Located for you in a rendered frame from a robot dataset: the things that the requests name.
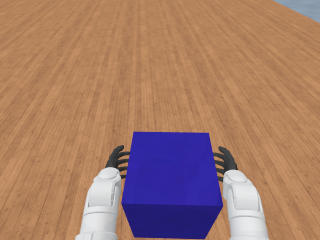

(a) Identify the robot right hand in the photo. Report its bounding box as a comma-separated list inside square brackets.
[213, 146, 238, 182]

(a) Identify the robot right forearm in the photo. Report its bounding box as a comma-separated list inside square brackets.
[222, 169, 269, 240]

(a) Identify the robot left forearm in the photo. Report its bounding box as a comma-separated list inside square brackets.
[75, 167, 121, 240]

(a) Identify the robot left hand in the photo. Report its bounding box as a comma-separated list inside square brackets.
[105, 145, 130, 179]

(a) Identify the carton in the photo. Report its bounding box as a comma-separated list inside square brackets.
[121, 131, 223, 240]

